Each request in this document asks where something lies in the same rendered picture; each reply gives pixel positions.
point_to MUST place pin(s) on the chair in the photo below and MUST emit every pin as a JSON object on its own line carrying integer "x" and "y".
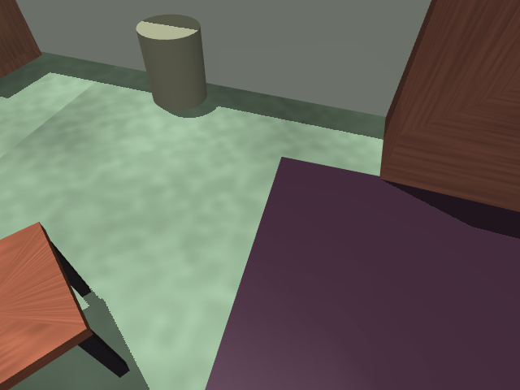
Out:
{"x": 40, "y": 316}

